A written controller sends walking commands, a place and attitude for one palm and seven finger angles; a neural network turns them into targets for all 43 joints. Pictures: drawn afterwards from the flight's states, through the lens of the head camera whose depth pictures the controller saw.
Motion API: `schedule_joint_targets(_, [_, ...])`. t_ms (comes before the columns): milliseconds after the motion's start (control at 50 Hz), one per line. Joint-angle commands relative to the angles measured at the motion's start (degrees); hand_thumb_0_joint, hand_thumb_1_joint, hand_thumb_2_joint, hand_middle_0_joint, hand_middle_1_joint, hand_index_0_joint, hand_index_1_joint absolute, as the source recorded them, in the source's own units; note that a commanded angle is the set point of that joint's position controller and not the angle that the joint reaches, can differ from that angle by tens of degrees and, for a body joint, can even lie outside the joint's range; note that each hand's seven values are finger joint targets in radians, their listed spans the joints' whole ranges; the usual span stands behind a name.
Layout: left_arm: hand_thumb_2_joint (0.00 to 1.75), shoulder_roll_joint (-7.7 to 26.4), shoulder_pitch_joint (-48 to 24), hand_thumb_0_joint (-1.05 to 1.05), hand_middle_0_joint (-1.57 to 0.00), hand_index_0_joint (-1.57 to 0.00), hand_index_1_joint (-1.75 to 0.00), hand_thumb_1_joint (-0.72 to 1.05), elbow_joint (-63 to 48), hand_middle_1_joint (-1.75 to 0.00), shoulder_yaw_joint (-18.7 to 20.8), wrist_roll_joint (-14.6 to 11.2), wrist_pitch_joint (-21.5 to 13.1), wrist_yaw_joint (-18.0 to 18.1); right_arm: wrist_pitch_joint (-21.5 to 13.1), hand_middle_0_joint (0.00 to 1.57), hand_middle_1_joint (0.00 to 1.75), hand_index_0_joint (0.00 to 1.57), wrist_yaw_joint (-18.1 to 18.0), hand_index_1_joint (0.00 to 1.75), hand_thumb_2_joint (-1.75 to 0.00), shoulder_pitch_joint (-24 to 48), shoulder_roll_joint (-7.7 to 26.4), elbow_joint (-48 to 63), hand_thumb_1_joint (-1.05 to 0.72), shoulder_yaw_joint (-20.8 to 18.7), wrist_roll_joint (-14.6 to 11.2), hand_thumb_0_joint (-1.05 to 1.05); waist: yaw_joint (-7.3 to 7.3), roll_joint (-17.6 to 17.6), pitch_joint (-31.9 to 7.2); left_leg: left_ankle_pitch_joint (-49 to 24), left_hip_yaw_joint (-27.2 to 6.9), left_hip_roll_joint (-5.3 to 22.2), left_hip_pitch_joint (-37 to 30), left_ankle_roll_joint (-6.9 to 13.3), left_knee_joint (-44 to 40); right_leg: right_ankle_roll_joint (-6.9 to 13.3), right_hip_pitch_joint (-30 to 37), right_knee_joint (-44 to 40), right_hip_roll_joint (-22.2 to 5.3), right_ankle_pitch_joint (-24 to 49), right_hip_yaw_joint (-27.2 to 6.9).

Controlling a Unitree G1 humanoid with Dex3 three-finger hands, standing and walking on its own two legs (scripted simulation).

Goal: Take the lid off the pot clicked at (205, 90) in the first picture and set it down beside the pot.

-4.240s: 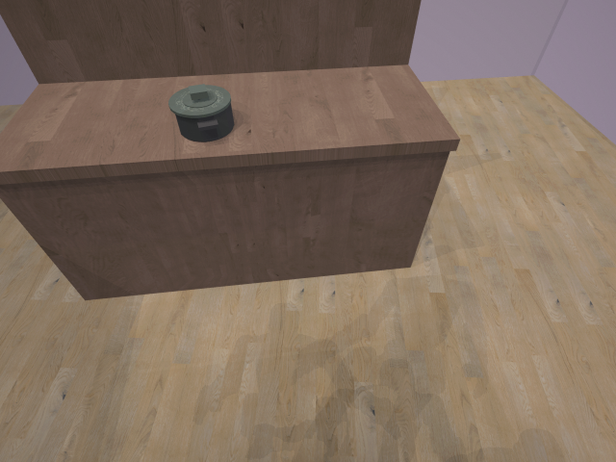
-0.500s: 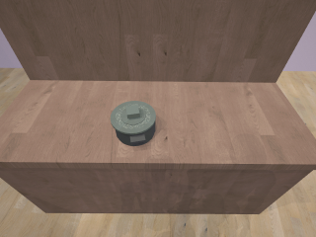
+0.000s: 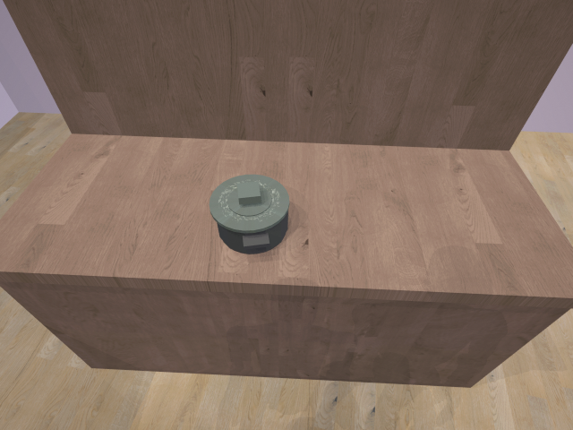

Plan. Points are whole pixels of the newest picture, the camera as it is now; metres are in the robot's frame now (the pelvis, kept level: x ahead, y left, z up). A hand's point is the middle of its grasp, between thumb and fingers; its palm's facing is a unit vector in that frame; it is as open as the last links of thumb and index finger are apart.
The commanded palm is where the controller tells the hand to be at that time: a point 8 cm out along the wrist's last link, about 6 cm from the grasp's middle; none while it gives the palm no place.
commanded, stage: come to a stop and stand still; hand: left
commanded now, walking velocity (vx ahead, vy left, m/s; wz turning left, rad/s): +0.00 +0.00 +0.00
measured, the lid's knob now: (248, 192) +0.56 +0.12 -0.02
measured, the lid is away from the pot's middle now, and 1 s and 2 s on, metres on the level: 0.00 0.00 0.00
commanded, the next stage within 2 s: look again from close up in 0.58 s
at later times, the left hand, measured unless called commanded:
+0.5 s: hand out of the picture -0.05 +0.16 -0.18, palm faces +0.04 -0.99 -0.15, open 7.3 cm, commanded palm none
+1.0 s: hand out of the picture -0.02 +0.20 -0.18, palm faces +0.04 -0.98 -0.20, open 7.3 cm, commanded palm none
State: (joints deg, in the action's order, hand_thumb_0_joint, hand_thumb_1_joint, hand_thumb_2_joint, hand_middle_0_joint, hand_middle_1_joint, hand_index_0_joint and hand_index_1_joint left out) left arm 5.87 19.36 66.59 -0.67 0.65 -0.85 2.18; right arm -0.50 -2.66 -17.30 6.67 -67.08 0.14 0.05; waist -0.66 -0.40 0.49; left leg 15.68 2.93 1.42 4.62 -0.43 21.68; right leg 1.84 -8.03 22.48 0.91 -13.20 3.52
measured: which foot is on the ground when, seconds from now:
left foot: down 0.00-1.00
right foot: down 0.00-1.00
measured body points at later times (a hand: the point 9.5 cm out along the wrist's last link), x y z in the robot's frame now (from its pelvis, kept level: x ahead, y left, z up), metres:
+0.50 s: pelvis -0.01 +0.02 +0.00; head -0.01 +0.01 +0.45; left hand -0.05 +0.22 -0.16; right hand -0.06 -0.18 -0.16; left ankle -0.04 +0.12 -0.74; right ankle -0.01 -0.10 -0.74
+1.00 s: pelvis +0.00 +0.04 -0.01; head +0.00 +0.02 +0.44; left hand -0.02 +0.25 -0.16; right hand -0.01 -0.18 -0.18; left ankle -0.04 +0.12 -0.74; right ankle -0.01 -0.09 -0.74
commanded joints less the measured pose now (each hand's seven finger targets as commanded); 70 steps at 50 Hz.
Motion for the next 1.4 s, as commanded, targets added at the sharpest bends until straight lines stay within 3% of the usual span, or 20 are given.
schedule_joint_targets(0, [0.9, 5.7, 4.4, 0.0, -0.2, -0.2, -0.3, 0.9, -0.7, -0.3, 0.7, -0.1, -0.6, 0.6, -0.1, 0.2, 0.3, 0.2, 0.0, 0.3, -0.9, -4.9, 3.8, 0.8, -0.9, -0.4, 0.1, 0.0, 0.33, 0.5, 5.5, -7.2, -4.0, 4.4, 3.6, 1.5, -3.9, 0.0, -3.2, -5.2, -7.0, 8.1, -6.9])
schedule_joint_targets(40, [0.9, 6.1, 4.4, 0.0, -0.2, -0.2, -0.3, 0.9, -0.9, -0.3, 0.8, -0.1, -0.5, 0.5, 0.0, 0.2, 0.3, 0.2, 0.1, 0.3, -0.9, -5.2, 3.8, 0.9, -0.9, -0.3, 0.1, 0.0, 0.22, 1.8, 5.8, -6.2, -4.1, 4.5, 4.3, 1.7, -4.2, -0.1, -3.2, -5.6, -6.7, 6.1, -6.5])
schedule_joint_targets(180, [0.9, 5.9, 4.7, 0.0, -0.2, -0.2, -0.3, 0.9, -1.0, -0.3, 0.9, 0.0, -0.5, 0.5, -0.1, 0.2, 0.3, 0.2, 0.3, 0.3, -0.9, -6.2, 3.5, 0.8, -0.9, -0.3, 0.2, 0.0, 0.15, 1.5, 5.8, -5.2, -4.2, 4.0, 5.2, 1.8, -4.2, -0.2, -4.3, -5.5, -6.9, 2.8, -6.9])
schedule_joint_targets(420, [0.9, 5.0, 5.4, 0.0, -0.2, -0.2, -0.3, 0.9, -0.6, -0.3, 0.8, 0.1, -0.6, 0.6, -0.7, 0.2, 0.3, 0.2, 0.1, 0.3, -0.9, -7.3, 3.3, 0.8, -0.9, -0.2, 0.0, 0.0, 0.15, -0.4, 5.1, -7.4, -4.8, 4.7, 5.1, 2.1, -4.9, -0.3, -4.3, -3.4, -6.6, 6.5, -6.1])
schedule_joint_targets(640, [0.9, 5.0, 5.9, 0.0, -0.2, -0.2, -0.3, 0.9, -0.5, -0.3, 0.9, 0.1, -0.6, 0.6, -0.9, 0.2, 0.3, 0.2, 0.0, 0.3, -0.9, -7.2, 3.2, 1.3, -0.9, -0.3, -0.1, 0.0, -0.02, 1.0, 4.8, -8.5, -5.1, 5.0, 5.0, 2.6, -4.8, -0.6, -3.8, -2.9, -6.5, 8.0, -5.5])
schedule_joint_targets(660, [0.9, 7.1, 6.3, 0.0, -0.2, -0.2, -0.3, 0.9, 0.0, -0.3, 0.4, 1.0, -1.8, 2.4, -1.9, 0.2, 0.3, 0.2, 1.2, 0.3, -0.9, -0.1, 6.6, 6.3, -0.9, -0.1, 0.2, 0.0, -1.2, -0.4, 9.1, -12.9, -2.0, 5.4, 13.2, 0.5, 7.3, -0.5, -5.4, -0.3, -9.9, 24.4, -7.0])
schedule_joint_targets(680, [0.9, 8.7, 5.2, 0.0, -0.2, -0.2, -0.3, 0.9, -2.5, -0.3, 0.9, 0.2, -2.0, 1.8, -0.9, 0.2, 0.3, 0.2, 1.2, 0.3, -0.9, -3.3, 3.7, 7.4, -0.9, -0.3, 0.5, 0.0, 1.48, -1.3, 5.4, 2.3, -3.8, 2.0, 11.2, 0.8, 4.6, 1.1, -6.1, -1.9, -10.7, 6.3, -9.8])
schedule_joint_targets(700, [0.9, 7.9, 2.9, 0.0, -0.2, -0.2, -0.3, 0.9, -3.3, -0.3, 0.6, 0.3, -1.8, 1.1, -1.1, 0.2, 0.3, 0.2, 1.3, 0.3, -0.9, -4.5, 3.8, 6.8, -0.9, -0.2, 0.8, 0.0, 1.85, -4.0, 7.5, 1.8, -4.8, 2.2, 11.6, 1.4, 1.5, 1.6, -9.2, -1.1, -8.9, -4.9, -8.6])
schedule_joint_targets(720, [0.9, 7.3, 3.1, 0.0, -0.2, -0.2, -0.3, 0.9, -3.5, -0.3, 0.5, 0.3, -1.8, 0.9, -1.3, 0.2, 0.3, 0.2, 1.4, 0.3, -0.9, -6.6, 4.3, 6.8, -0.9, -0.2, 1.0, 0.0, 2.02, -3.6, 4.4, 1.5, -5.3, 3.1, 11.5, 1.9, 1.8, 1.5, -8.3, 0.3, -7.2, -7.1, -7.3])
schedule_joint_targets(740, [0.9, 7.4, 3.1, 0.0, -0.2, -0.2, -0.3, 0.9, -4.0, -0.3, 0.8, 0.4, -1.3, 0.5, -1.3, 0.2, 0.3, 0.2, 1.4, 0.3, -0.9, -7.0, 4.3, 7.5, -0.9, -0.3, 1.0, 0.0, 1.62, -4.5, -0.3, 1.4, -6.3, 4.0, 10.2, 2.8, 1.5, 1.6, -6.6, 2.3, -6.4, -5.3, -5.6])
schedule_joint_targets(780, [0.9, 5.9, 3.3, 0.0, -0.2, -0.2, -0.3, 0.9, -4.4, -0.3, 0.5, 0.4, -1.1, 0.3, -1.6, 0.2, 0.3, 0.2, 1.2, 0.3, -0.9, -5.7, 5.2, 8.4, -0.9, -0.4, 0.7, 0.0, 1.1, -1.6, 0.6, 0.4, -7.9, 4.7, 11.9, 3.5, 0.4, 1.0, -5.5, 3.8, -5.7, -2.3, -4.5])
schedule_joint_targets(820, [0.9, 5.0, 3.4, 0.0, -0.2, -0.2, -0.3, 0.9, -4.4, -0.3, 0.3, 0.3, -1.2, 0.3, -1.9, 0.2, 0.3, 0.2, 1.1, 0.3, -0.9, -5.5, 5.4, 8.6, -0.9, -0.3, 0.5, 0.0, 0.98, 1.1, 2.4, -3.7, -7.3, 4.5, 11.6, 3.6, 0.8, 1.0, -5.8, 3.6, -6.1, 0.6, -5.0])
schedule_joint_targets(920, [0.9, 5.6, 3.4, 0.0, -0.2, -0.2, -0.3, 0.9, -4.8, -0.3, 0.4, 0.2, -0.9, 0.4, -2.2, 0.2, 0.3, 0.2, 0.8, 0.3, -0.9, -6.1, 6.0, 7.9, -0.9, -0.1, 0.5, 0.0, 0.84, 1.4, 4.2, -11.6, -6.6, 4.5, 9.6, 3.5, 1.0, 0.9, -6.0, 4.5, -6.4, 5.3, -4.9])
schedule_joint_targets(1000, [0.9, 6.3, 3.2, 0.0, -0.2, -0.2, -0.3, 0.9, -5.2, -0.3, 0.7, 0.1, -0.7, 0.4, -2.1, 0.2, 0.3, 0.2, 0.6, 0.3, -0.9, -5.4, 6.1, 7.3, -0.9, 0.0, 0.5, 0.0, 0.58, 0.8, 4.8, -12.6, -6.3, 4.4, 8.8, 3.3, 0.6, 0.8, -6.0, 4.4, -6.5, 6.2, -5.0])
schedule_joint_targets(1160, [0.9, 7.1, 2.6, 0.0, -0.2, -0.2, -0.3, 0.9, -5.9, -0.3, 1.1, 0.0, -0.4, 0.4, -2.3, 0.2, 0.3, 0.2, 0.4, 0.3, -0.9, -4.9, 6.7, 6.5, -0.9, -0.2, 0.6, 0.0, 0.36, 0.0, 2.3, -17.2, -6.0, 4.5, 5.8, 3.2, 0.9, 0.7, -4.2, 4.7, -6.9, 9.9, -4.7])
schedule_joint_targets(1340, [0.9, 7.6, 2.3, 0.0, -0.2, -0.2, -0.3, 0.9, -5.7, -0.3, 1.1, 0.0, -0.5, 0.4, -1.9, 0.2, 0.3, 0.2, 0.3, 0.3, -0.9, -4.3, 6.1, 5.2, -0.9, -0.4, 0.5, 0.0, 0.35, 1.6, 2.2, -16.3, -5.4, 4.5, 4.2, 2.9, 0.8, 0.9, -3.8, 3.5, -7.4, 12.7, -5.0])
schedule_joint_targets(1380, [0.9, 7.6, 2.2, 0.0, -0.2, -0.2, -0.3, 0.9, -5.8, -0.3, 1.1, 0.1, -0.4, 0.5, -1.9, 0.2, 0.3, 0.2, 0.3, 0.3, -0.9, -4.3, 6.1, 4.9, -0.9, -0.3, 0.4, 0.0, 0.49, 0.3, 2.5, -16.3, -5.4, 4.4, 4.5, 2.8, 0.7, 0.9, -3.7, 3.4, -7.6, 12.5, -5.3])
